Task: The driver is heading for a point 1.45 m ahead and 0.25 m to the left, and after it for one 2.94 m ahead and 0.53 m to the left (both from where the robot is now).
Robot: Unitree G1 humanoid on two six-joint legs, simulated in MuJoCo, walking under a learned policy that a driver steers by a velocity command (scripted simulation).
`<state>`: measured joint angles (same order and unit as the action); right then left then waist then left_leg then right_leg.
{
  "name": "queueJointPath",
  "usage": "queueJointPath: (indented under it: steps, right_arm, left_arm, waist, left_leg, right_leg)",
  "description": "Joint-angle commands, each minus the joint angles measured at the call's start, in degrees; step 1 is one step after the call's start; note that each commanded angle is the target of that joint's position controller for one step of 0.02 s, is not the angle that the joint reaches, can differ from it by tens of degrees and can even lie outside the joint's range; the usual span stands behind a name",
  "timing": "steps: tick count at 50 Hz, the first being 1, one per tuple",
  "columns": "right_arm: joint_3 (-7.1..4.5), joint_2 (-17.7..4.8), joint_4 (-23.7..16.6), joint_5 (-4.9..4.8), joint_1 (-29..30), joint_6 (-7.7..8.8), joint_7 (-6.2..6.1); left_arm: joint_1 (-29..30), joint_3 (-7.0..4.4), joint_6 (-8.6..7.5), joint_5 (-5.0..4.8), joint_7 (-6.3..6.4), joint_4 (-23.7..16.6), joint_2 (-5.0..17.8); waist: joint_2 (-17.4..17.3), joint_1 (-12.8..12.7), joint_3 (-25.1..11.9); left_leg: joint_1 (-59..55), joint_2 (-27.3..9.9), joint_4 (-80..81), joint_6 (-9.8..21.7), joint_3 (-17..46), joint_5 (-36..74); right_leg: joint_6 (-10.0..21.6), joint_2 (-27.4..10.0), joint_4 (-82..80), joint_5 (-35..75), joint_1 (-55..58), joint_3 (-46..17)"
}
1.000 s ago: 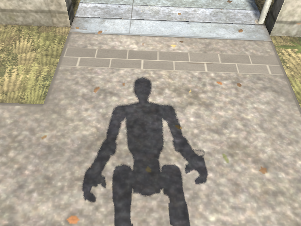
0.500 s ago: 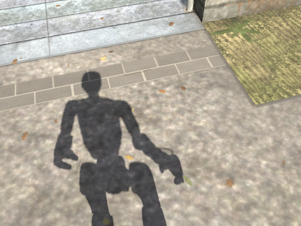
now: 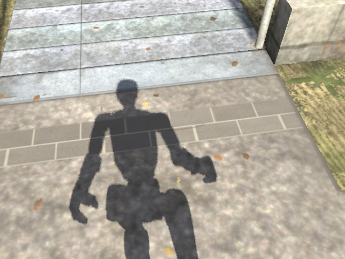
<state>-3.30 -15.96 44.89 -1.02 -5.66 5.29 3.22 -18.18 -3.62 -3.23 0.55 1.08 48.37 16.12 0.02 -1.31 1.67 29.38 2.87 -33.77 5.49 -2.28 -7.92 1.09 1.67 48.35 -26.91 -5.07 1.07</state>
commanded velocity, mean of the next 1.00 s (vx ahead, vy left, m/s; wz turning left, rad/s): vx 0.50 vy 0.00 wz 0.34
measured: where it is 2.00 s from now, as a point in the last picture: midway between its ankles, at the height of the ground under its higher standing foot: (137, 158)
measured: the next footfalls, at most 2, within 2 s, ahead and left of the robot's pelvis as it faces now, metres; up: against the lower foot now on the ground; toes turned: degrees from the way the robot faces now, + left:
right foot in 0.42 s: +0.43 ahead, -0.09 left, +0.00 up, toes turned +19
left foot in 0.92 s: +0.58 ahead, +0.24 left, +0.00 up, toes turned +22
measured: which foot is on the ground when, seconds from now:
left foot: down 0.00-0.42, up 0.44-0.90, down 0.92-1.00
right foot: up 0.00-0.40, down 0.42-0.92, up 0.94-1.00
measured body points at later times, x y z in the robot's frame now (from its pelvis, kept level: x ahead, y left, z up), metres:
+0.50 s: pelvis +0.29 -0.02 +0.01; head +0.31 -0.02 +0.46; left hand +0.42 +0.28 -0.06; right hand +0.42 -0.28 -0.11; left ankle +0.13 +0.07 -0.66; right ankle +0.39 -0.11 -0.72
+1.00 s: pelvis +0.51 +0.11 +0.01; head +0.54 +0.13 +0.46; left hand +0.43 +0.38 -0.12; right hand +0.79 -0.05 -0.06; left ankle +0.55 +0.22 -0.72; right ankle +0.43 -0.08 -0.64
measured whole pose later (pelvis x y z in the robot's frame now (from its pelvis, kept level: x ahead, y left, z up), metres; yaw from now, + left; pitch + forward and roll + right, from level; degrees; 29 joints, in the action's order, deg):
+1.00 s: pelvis +0.51 +0.11 +0.01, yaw +21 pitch +2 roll -1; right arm -2.1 -15.1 37.9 -0.1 -6.0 4.3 1.4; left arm -21.2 -2.7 -4.3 -1.7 -0.3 48.9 17.2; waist 0.9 -2.9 0.8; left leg 24.4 0.5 -32.3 3.0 -2.0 -10.5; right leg 0.4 -1.0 59.5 -26.5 -16.2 -2.3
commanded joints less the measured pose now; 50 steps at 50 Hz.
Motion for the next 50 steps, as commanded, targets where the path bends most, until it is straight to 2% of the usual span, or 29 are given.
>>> queueJointPath:
  steps: [1,2,3,5,8,11,16,19,20,21,22,23,24,25,26,27,28,30,33,35,38,41,43,45,46,47,48,49,50]
  right_arm:
    - [-3.14,-10.01,-0.05,-0.21,-16.96,-0.29,-1.12]
    - [-2.69,-8.66,-1.45,0.01,-13.0,-0.41,-1.34]
    - [-2.23,-7.47,-2.41,0.23,-9.74,-0.5,-1.38]
    - [-1.79,-6.78,-3.9,0.81,-7.1,-0.63,-1.77]
    - [-2.47,-8.86,-4.49,0.46,-7.76,-0.7,-2.69]
    - [-2.97,-9.95,-4.29,-0.28,-9.92,-1.24,-3.54]
    - [-2.89,-9.39,-3.39,-0.79,-14.64,-2.64,-4.13]
    - [-3.0,-9.3,-3.94,-0.44,-14.06,-3.06,-4.3]
    - [-2.77,-8.47,-4.4,-0.39,-13.06,-3.14,-4.26]
    - [-1.99,-6.28,-5.11,-0.05,-12.59,-2.91,-4.07]
    - [-0.72,-2.69,-6.32,0.99,-13.29,-2.57,-3.88]
    - [-0.04,-1.18,-7.92,-0.84,-21.16,-1.95,-3.8]
    - [-1.02,-7.05,-5.69,-1.27,-20.49,-1.98,-3.99]
    - [-1.6,-9.04,-6.14,-0.76,-14.64,-2.19,-3.91]
    - [-1.46,-8.0,-6.69,-0.12,-11.63,-2.27,-3.93]
    - [-1.5,-7.17,-7.46,0.39,-9.5,-2.05,-3.72]
    - [-1.45,-6.21,-7.76,0.1,-9.6,-2.0,-3.33]
    - [-1.05,-4.39,-7.71,-0.1,-10.03,-2.14,-2.93]
    - [-0.09,-2.65,-9.17,0.74,-5.66,-1.91,-2.63]
    - [0.5,-1.79,-9.68,0.66,-2.35,-1.48,-2.21]
    - [0.64,-2.07,-10.59,0.24,2.47,-1.01,-1.68]
    - [0.34,-3.15,-12.12,-0.18,5.77,-0.74,-1.18]
    - [-0.16,-4.34,-12.23,-0.12,4.66,-0.55,-0.97]
    - [-2.13,-7.69,-8.89,0.54,-6.2,-0.64,-1.52]
    - [-3.45,-11.63,-7.12,1.06,-16.07,-0.87,-2.22]
    - [-4.28,-16.75,-6.67,1.76,-19.25,-1.31,-2.45]
    - [-3.24,-12.16,-6.45,0.96,-20.38,-1.3,-2.33]
    - [-2.33,-9.75,-6.43,0.76,-17.22,-1.01,-2.29]
    - [-1.75,-8.0,-6.61,0.92,-13.82,-0.81,-2.21]
  left_arm:
    - [2.62,-0.34,-4.8,-2.53,-1.66,-7.88,7.28]
    - [6.06,-0.09,-5.44,-2.43,-1.6,-8.95,7.28]
    - [7.57,-0.42,-5.49,-1.01,-1.27,-9.28,7.26]
    - [5.76,-0.97,-4.32,0.3,-0.86,-9.71,7.06]
    - [5.84,-0.46,-2.87,0.53,-0.3,-10.53,4.95]
    - [12.13,0.26,-2.81,0.46,-0.24,-12.36,3.24]
    - [19.28,0.01,-3.82,-0.88,-1.33,-14.66,4.24]
    - [17.23,-1.05,-4.7,-1.19,-1.81,-14.59,6.42]
    - [13.48,-1.59,-4.98,-1.12,-1.68,-13.6,7.09]
    - [7.86,-2.39,-5.25,-0.39,-1.29,-12.77,8.9]
    - [-0.87,-3.27,-5.17,0.3,-0.73,-12.12,12.34]
    - [-4.57,-4.18,-4.25,0.63,-1.35,-9.51,15.83]
    - [-2.99,-2.98,-4.09,-0.46,-1.7,-10.52,9.93]
    - [-1.45,-2.12,-3.8,-0.58,-1.62,-10.53,6.89]
    - [0.78,-1.62,-3.51,-0.07,-1.79,-10.57,6.25]
    - [2.19,-1.28,-3.31,0.07,-1.89,-10.01,5.36]
    - [2.85,-0.98,-3.37,0.36,-1.86,-9.69,4.91]
    - [2.71,-0.97,-3.66,-0.22,-2.02,-8.72,4.71]
    - [1.98,-1.69,-3.6,-0.88,-1.83,-7.27,7.42]
    - [1.43,-1.89,-3.13,-1.1,-1.65,-6.48,8.45]
    - [-0.99,-2.0,-2.47,-1.71,-1.65,-4.86,9.6]
    - [-3.33,-2.13,-1.71,-2.27,-1.64,-3.11,10.39]
    - [-3.08,-2.34,-1.09,-2.43,-1.39,-2.39,11.16]
    - [-2.52,-1.81,-0.69,-2.34,-1.04,-2.16,10.18]
    - [-2.21,-0.55,-0.88,-1.06,-0.87,-3.41,7.51]
    - [-7.94,1.45,-1.92,-0.72,-1.01,-4.92,1.17]
    - [-6.41,0.44,-2.78,-1.96,-1.29,-3.92,5.99]
    - [-2.3,-0.45,-3.08,-3.23,-1.55,-5.15,8.77]
    - [0.59,-0.4,-2.98,-2.93,-1.46,-5.59,8.46]
  waist:
    - [-8.3,8.4,-15.7]
    - [-2.24,6.86,-10.29]
    - [1.0,4.56,-5.69]
    - [-1.24,1.17,-3.93]
    - [-2.7,0.48,-2.92]
    - [-3.56,2.89,-2.35]
    - [-5.25,5.83,-2.65]
    - [-7.14,3.7,-2.97]
    - [-7.45,1.39,-4.01]
    - [-6.44,-1.45,-8.36]
    - [1.25,-4.47,-16.16]
    - [21.74,-0.33,-20.57]
    - [13.26,-1.77,-15.21]
    - [7.29,-3.29,-8.54]
    - [3.19,-2.46,-5.12]
    - [2.94,-1.65,-2.29]
    - [4.77,-0.31,-1.68]
    - [6.31,0.64,-2.06]
    - [4.9,0.28,-1.44]
    - [4.44,-0.8,-1.25]
    - [4.81,-2.6,-0.62]
    - [5.39,-2.96,0.38]
    - [5.77,-1.16,-0.02]
    - [4.08,4.7,-6.42]
    - [-0.79,8.77,-13.94]
    - [-15.71,6.15,-19.7]
    - [-12.69,8.31,-20.5]
    - [-9.5,7.78,-12.4]
    - [-6.3,6.26,-8.46]
  left_leg:
    - [-48.68,-19.97,16.28,15.24,41.53,-10.68]
    - [-39.58,-17.79,17.0,13.17,34.97,-7.62]
    - [-30.44,-15.88,18.22,12.29,30.57,-1.59]
    - [-21.48,-12.92,20.51,12.03,25.9,6.42]
    - [-14.9,-10.87,21.73,11.96,20.3,13.27]
    - [-12.12,-7.52,21.02,8.93,16.67,10.44]
    - [-16.41,-8.34,16.33,6.64,21.59,3.39]
    - [-20.68,-10.07,11.11,5.24,27.06,2.51]
    - [-20.21,-8.95,8.16,4.14,27.1,3.41]
    - [-17.51,-6.41,0.61,2.35,24.81,4.3]
    - [-9.95,-2.08,-15.81,0.0,18.67,-5.93]
    - [9.11,3.4,-31.6,-2.75,12.36,-27.1]
    - [15.01,-1.17,-38.24,-3.54,13.95,-24.43]
    - [16.08,-2.59,-39.61,-3.87,12.8,-18.78]
    - [14.35,-4.04,-38.48,-4.22,11.18,-15.08]
    - [13.8,-5.2,-35.68,-4.4,10.95,-12.77]
    - [11.39,-6.45,-33.57,-4.37,10.45,-11.49]
    - [9.44,-6.99,-29.33,-4.73,8.45,-10.9]
    - [10.07,-8.38,-19.91,-5.61,6.28,-6.03]
    - [7.97,-8.35,-12.39,-5.69,4.94,0.01]
    - [3.52,-6.66,-3.76,-5.67,3.04,6.27]
    - [2.3,-5.78,0.53,-4.25,2.79,5.04]
    - [-1.15,-4.93,3.3,-2.57,2.13,2.64]
    - [-17.94,-2.53,6.52,0.06,0.04,3.34]
    - [-33.44,-11.04,5.05,3.39,9.36,4.86]
    - [-50.05,-24.86,10.68,11.95,35.31,-4.59]
    - [-49.16,-25.93,15.29,12.97,43.1,-12.99]
    - [-43.06,-24.29,16.0,10.6,34.75,-12.33]
    - [-36.06,-21.64,17.12,8.77,27.54,-8.64]
  right_leg:
    - [0.02,-0.8,32.35,-0.55,-41.53,-9.02]
    - [0.6,-3.46,27.9,3.83,-40.23,-7.97]
    - [0.15,-5.01,22.44,5.85,-37.46,-7.13]
    - [-1.08,-6.7,16.41,7.45,-30.94,-6.76]
    - [-3.75,-6.57,7.23,11.41,-29.04,-4.44]
    - [-5.03,-4.61,-6.04,24.17,-26.15,-3.86]
    - [-4.78,-1.32,-18.36,29.78,-22.28,-5.06]
    - [-2.54,-1.12,-21.76,23.51,-18.77,-5.97]
    - [-1.11,-1.25,-24.2,23.71,-13.59,-5.18]
    - [1.37,-4.7,-24.0,23.4,-3.46,-7.24]
    - [5.09,-15.21,-23.38,21.24,11.01,-17.5]
    - [13.92,-25.82,-28.81,8.26,24.44,-44.14]
    - [12.83,-24.93,-30.89,-2.19,21.11,-45.26]
    - [10.59,-22.02,-31.25,0.1,14.81,-35.95]
    - [9.77,-19.38,-32.19,7.45,8.53,-29.44]
    - [10.03,-17.37,-33.37,13.44,4.19,-25.21]
    - [9.8,-15.83,-34.56,17.24,1.12,-21.63]
    - [10.68,-14.52,-36.4,22.19,-0.88,-17.44]
    - [12.09,-15.02,-38.6,28.09,-1.49,-13.51]
    - [11.4,-14.01,-39.22,29.3,-2.01,-10.05]
    - [10.09,-13.17,-38.82,29.01,-2.21,-6.89]
    - [9.17,-15.43,-37.31,29.05,1.1,-7.57]
    - [8.01,-16.48,-34.58,32.87,3.12,-7.47]
    - [5.41,-12.73,-21.36,45.87,0.79,-3.22]
    - [2.94,-9.78,-5.59,36.12,-8.64,-0.32]
    - [-0.81,-0.24,15.17,1.57,-30.93,0.7]
    - [-0.53,-1.3,23.78,-6.52,-37.78,-7.22]
    - [0.13,-3.94,25.49,-2.24,-41.52,-7.54]
    - [0.32,-6.44,23.23,2.81,-39.95,-6.38]
Velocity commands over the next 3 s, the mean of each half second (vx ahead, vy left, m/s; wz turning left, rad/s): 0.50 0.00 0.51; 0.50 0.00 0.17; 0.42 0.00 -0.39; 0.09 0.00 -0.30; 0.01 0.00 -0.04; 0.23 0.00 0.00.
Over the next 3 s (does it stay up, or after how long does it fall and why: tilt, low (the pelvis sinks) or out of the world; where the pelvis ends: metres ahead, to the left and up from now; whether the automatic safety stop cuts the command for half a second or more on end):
stays up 0.97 0.17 0.03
